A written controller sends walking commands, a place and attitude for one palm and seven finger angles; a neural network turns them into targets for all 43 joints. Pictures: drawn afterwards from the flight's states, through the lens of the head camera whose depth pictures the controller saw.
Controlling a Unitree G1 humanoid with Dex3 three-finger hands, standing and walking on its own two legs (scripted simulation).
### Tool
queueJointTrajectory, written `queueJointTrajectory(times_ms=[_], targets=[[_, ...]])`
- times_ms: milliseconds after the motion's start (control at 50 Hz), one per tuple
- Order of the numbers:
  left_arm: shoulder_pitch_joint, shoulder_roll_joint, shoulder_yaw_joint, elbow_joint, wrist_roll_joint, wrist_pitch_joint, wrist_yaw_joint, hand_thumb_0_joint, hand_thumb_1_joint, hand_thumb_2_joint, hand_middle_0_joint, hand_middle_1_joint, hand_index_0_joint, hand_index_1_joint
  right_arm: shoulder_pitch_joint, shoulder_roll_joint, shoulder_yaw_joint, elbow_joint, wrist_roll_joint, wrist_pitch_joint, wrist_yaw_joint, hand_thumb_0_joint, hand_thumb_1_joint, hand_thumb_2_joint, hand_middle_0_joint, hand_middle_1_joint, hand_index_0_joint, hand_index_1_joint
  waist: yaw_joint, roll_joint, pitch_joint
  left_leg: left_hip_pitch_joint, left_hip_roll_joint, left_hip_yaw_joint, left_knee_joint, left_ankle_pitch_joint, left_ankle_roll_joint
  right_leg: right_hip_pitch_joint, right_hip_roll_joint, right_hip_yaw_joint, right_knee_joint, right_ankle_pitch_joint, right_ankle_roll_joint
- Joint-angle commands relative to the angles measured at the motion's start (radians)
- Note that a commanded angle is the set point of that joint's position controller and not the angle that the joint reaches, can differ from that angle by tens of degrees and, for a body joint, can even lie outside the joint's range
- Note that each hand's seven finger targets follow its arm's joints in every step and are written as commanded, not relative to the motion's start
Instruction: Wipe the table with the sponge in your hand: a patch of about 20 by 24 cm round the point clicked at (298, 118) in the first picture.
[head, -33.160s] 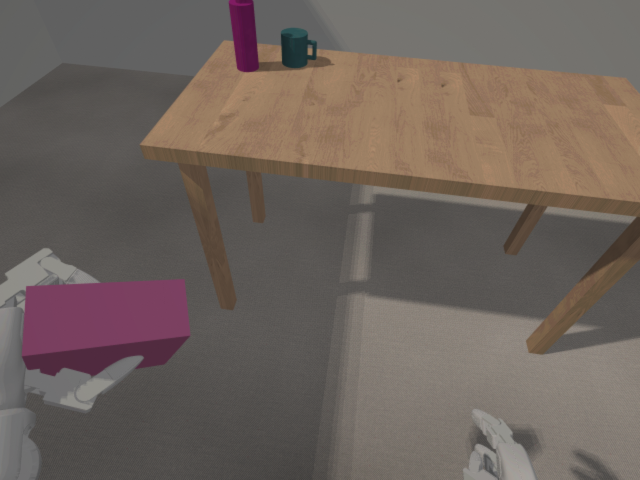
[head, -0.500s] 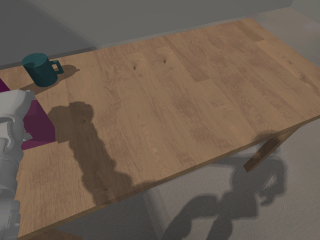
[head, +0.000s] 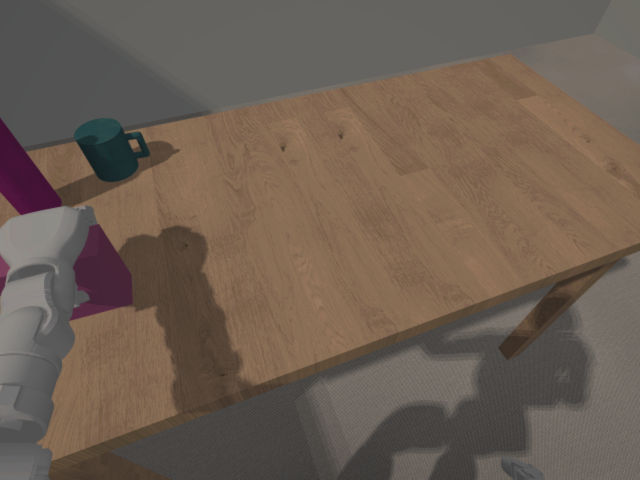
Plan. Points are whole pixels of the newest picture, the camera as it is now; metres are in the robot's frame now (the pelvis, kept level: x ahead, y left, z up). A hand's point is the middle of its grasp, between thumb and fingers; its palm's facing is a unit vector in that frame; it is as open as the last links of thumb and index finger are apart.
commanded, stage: wipe back along the first lane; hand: left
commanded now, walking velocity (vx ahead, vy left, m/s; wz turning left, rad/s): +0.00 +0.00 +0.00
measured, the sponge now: (75, 285) +0.34 +0.37 +0.02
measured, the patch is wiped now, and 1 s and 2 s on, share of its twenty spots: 1.00 1.00 1.00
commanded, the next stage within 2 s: lift the sponge slowly off the table in 0.78 s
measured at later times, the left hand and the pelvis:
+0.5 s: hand (72, 303) +0.29 +0.33 +0.06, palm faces -0.04 +0.00 -1.00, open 9.3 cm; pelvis +0.01 -0.01 +0.00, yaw +1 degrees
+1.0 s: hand (76, 336) +0.25 +0.30 +0.06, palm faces -0.02 -0.03 -1.00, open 9.2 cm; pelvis +0.01 -0.02 +0.00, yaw +1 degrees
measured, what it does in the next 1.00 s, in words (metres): stands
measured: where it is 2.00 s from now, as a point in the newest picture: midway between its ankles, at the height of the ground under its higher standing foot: outside the picture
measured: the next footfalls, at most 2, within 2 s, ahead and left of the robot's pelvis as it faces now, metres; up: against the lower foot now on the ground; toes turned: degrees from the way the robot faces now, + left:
none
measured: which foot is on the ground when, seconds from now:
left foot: down 0.00-1.00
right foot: down 0.00-1.00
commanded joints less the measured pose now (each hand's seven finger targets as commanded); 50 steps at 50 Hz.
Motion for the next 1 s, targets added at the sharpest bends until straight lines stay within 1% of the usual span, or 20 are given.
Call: queueJointTrajectory(times_ms=[0,100,120,240,380,400,420,440,520,580,620,680,720,760,800,880,920,940,960,980], targets=[[-0.026,0.127,0.012,-0.109,-0.024,0.015,-0.036,0.0,0.1,1.3,-1.2,-1.6,-1.2,-1.6,-0.06,-0.15,-0.054,-0.132,-0.004,-0.044,-0.01,0.0,-0.9,-0.9,0.2,0.3,0.2,0.3,0.012,-0.035,-0.202,0.107,-0.001,-0.009,-0.073,0.462,-0.009,0.167,0.052,-0.059,-0.008,0.291,-0.09],[0.031,0.11,0.011,-0.19,-0.037,0.04,-0.041,0.0,0.1,1.3,-1.2,-1.6,-1.2,-1.6,-0.088,-0.146,-0.049,-0.146,-0.004,-0.052,-0.011,0.0,-0.9,-0.9,0.2,0.3,0.2,0.3,0.014,-0.048,-0.173,0.111,0.0,-0.011,-0.082,0.47,-0.009,0.182,0.051,-0.064,-0.012,0.303,-0.086],[0.059,0.138,0.052,-0.226,-0.044,0.037,-0.04,0.0,0.1,1.3,-1.2,-1.6,-1.2,-1.6,-0.106,-0.146,-0.048,-0.154,-0.005,-0.055,-0.011,0.0,-0.9,-0.9,0.2,0.3,0.2,0.3,0.031,-0.031,-0.188,0.12,0.004,-0.017,-0.085,0.502,-0.007,0.201,0.049,-0.055,-0.013,0.321,-0.09],[0.149,0.117,0.047,-0.309,-0.059,0.064,-0.042,0.0,0.1,1.3,-1.2,-1.6,-1.2,-1.6,-0.121,-0.139,-0.043,-0.154,-0.007,-0.064,-0.012,0.0,-0.9,-0.9,0.2,0.3,0.2,0.3,0.031,-0.036,-0.184,0.144,-0.002,-0.009,-0.084,0.521,-0.007,0.233,0.046,-0.06,-0.012,0.362,-0.083],[0.275,0.024,-0.005,-0.418,-0.076,0.088,-0.038,0.0,0.1,1.3,-1.2,-1.6,-1.2,-1.6,-0.154,-0.127,-0.044,-0.166,-0.01,-0.078,-0.006,0.0,-0.9,-0.9,0.2,0.3,0.2,0.3,0.034,-0.042,-0.154,0.168,0.006,-0.014,-0.086,0.548,-0.014,0.222,0.047,-0.07,-0.014,0.364,-0.079],[0.307,0.041,0.018,-0.441,-0.082,0.087,-0.035,0.0,0.1,1.3,-1.2,-1.6,-1.2,-1.6,-0.157,-0.128,-0.045,-0.168,-0.012,-0.081,-0.006,0.0,-0.9,-0.9,0.2,0.3,0.2,0.3,0.043,-0.051,-0.17,0.17,0.003,-0.013,-0.085,0.557,-0.013,0.245,0.045,-0.066,-0.014,0.391,-0.079],[0.326,0.074,0.053,-0.462,-0.085,0.087,-0.032,0.0,0.1,1.3,-1.2,-1.6,-1.2,-1.6,-0.177,-0.13,-0.04,-0.174,-0.011,-0.083,-0.007,0.0,-0.9,-0.9,0.2,0.3,0.2,0.3,0.053,-0.046,-0.178,0.167,0.002,-0.014,-0.086,0.553,-0.01,0.261,0.045,-0.05,-0.012,0.406,-0.083],[0.325,0.047,0.027,-0.459,-0.084,0.094,-0.031,0.0,0.1,1.3,-1.2,-1.6,-1.2,-1.6,-0.166,-0.125,-0.039,-0.168,-0.012,-0.084,-0.008,0.0,-0.9,-0.9,0.2,0.3,0.2,0.3,0.043,-0.068,-0.179,0.166,-0.002,-0.005,-0.085,0.54,-0.008,0.268,0.042,-0.06,-0.009,0.419,-0.077],[0.336,0.06,0.048,-0.501,-0.094,0.109,-0.028,0.0,0.1,1.3,-1.2,-1.6,-1.2,-1.6,-0.202,-0.129,-0.034,-0.173,-0.012,-0.084,-0.016,0.0,-0.9,-0.9,0.2,0.3,0.2,0.3,0.051,-0.077,-0.133,0.153,-0.003,-0.005,-0.105,0.488,-0.007,0.264,0.044,-0.049,-0.02,0.395,-0.081],[0.383,0.014,0.012,-0.507,-0.091,0.116,-0.024,0.0,0.1,1.3,-1.2,-1.6,-1.2,-1.6,-0.195,-0.12,-0.035,-0.168,-0.014,-0.089,-0.017,0.0,-0.9,-0.9,0.2,0.3,0.2,0.3,0.051,-0.063,-0.128,0.16,-0.007,0.002,-0.102,0.497,-0.008,0.263,0.041,-0.062,-0.017,0.395,-0.077],[0.418,0.025,0.03,-0.548,-0.093,0.116,-0.023,0.0,0.1,1.3,-1.2,-1.6,-1.2,-1.6,-0.218,-0.12,-0.034,-0.175,-0.013,-0.094,-0.013,0.0,-0.9,-0.9,0.2,0.3,0.2,0.3,0.063,-0.048,-0.135,0.174,-0.003,-0.005,-0.103,0.511,-0.009,0.271,0.044,-0.048,-0.019,0.403,-0.081],[0.414,-0.024,-0.023,-0.556,-0.088,0.128,-0.022,0.0,0.1,1.3,-1.2,-1.6,-1.2,-1.6,-0.21,-0.114,-0.035,-0.174,-0.015,-0.096,-0.013,0.0,-0.9,-0.9,0.2,0.3,0.2,0.3,0.048,-0.066,-0.11,0.165,-0.004,-0.003,-0.107,0.482,-0.009,0.252,0.044,-0.064,-0.02,0.369,-0.076],[0.417,0.014,0.019,-0.589,-0.091,0.132,-0.019,0.0,0.1,1.3,-1.2,-1.6,-1.2,-1.6,-0.234,-0.119,-0.033,-0.18,-0.018,-0.1,-0.017,0.0,-0.9,-0.9,0.2,0.3,0.2,0.3,0.061,-0.082,-0.124,0.17,-0.006,-0.005,-0.113,0.453,-0.006,0.269,0.048,-0.046,-0.023,0.372,-0.082],[0.479,-0.001,0.015,-0.575,-0.095,0.134,-0.016,0.0,0.1,1.3,-1.2,-1.6,-1.2,-1.6,-0.221,-0.111,-0.034,-0.176,-0.017,-0.103,-0.017,0.0,-0.9,-0.9,0.2,0.3,0.2,0.3,0.064,-0.103,-0.125,0.161,-0.012,0.003,-0.109,0.453,-0.005,0.288,0.041,-0.055,-0.017,0.395,-0.076],[0.513,-0.022,-0.002,-0.607,-0.098,0.132,-0.017,0.0,0.1,1.3,-1.2,-1.6,-1.2,-1.6,-0.23,-0.108,-0.033,-0.18,-0.017,-0.103,-0.014,0.0,-0.9,-0.9,0.2,0.3,0.2,0.3,0.067,-0.078,-0.106,0.159,-0.011,0.003,-0.115,0.444,-0.008,0.277,0.041,-0.056,-0.019,0.377,-0.075],[0.449,0.009,0.014,-0.618,-0.094,0.15,-0.013,0.0,0.1,1.3,-1.2,-1.6,-1.2,-1.6,-0.242,-0.112,-0.03,-0.174,-0.019,-0.098,-0.024,0.0,-0.9,-0.9,0.2,0.3,0.2,0.3,0.061,-0.084,-0.084,0.15,-0.015,0.008,-0.127,0.381,-0.004,0.27,0.044,-0.049,-0.031,0.327,-0.076],[0.38,0.072,0.057,-0.64,-0.091,0.157,-0.01,0.0,0.1,1.3,-1.2,-1.6,-1.2,-1.6,-0.266,-0.119,-0.024,-0.176,-0.018,-0.096,-0.033,0.0,-0.9,-0.9,0.2,0.3,0.2,0.3,0.067,-0.065,-0.063,0.152,-0.016,0.002,-0.142,0.337,-0.001,0.261,0.047,-0.03,-0.046,0.274,-0.082],[0.353,0.044,0.027,-0.63,-0.088,0.164,-0.011,0.0,0.1,1.3,-1.2,-1.6,-1.2,-1.6,-0.253,-0.11,-0.023,-0.176,-0.017,-0.099,-0.037,0.0,-0.9,-0.9,0.2,0.3,0.2,0.3,0.057,-0.06,-0.072,0.153,-0.021,0.008,-0.14,0.334,0.002,0.267,0.043,-0.047,-0.043,0.264,-0.077],[0.333,0.072,0.047,-0.607,-0.079,0.164,-0.012,0.0,0.1,1.3,-1.2,-1.6,-1.2,-1.6,-0.245,-0.114,-0.023,-0.164,-0.02,-0.098,-0.04,0.0,-0.9,-0.9,0.2,0.3,0.2,0.3,0.059,-0.068,-0.068,0.156,-0.02,0.007,-0.14,0.344,0.001,0.262,0.046,-0.05,-0.044,0.265,-0.08],[0.349,0.055,0.032,-0.605,-0.079,0.165,-0.016,0.0,0.1,1.3,-1.2,-1.6,-1.2,-1.6,-0.253,-0.112,-0.023,-0.166,-0.02,-0.097,-0.042,0.0,-0.9,-0.9,0.2,0.3,0.2,0.3,0.063,-0.062,-0.067,0.158,-0.023,0.007,-0.147,0.342,0.0,0.266,0.044,-0.051,-0.049,0.258,-0.079]])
